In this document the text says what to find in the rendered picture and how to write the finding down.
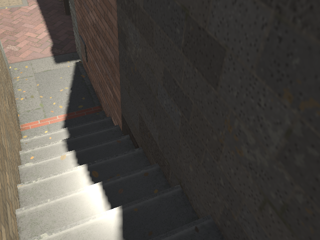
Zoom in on stairs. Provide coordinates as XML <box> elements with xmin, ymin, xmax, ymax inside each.
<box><xmin>15</xmin><ymin>118</ymin><xmax>225</xmax><ymax>240</ymax></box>

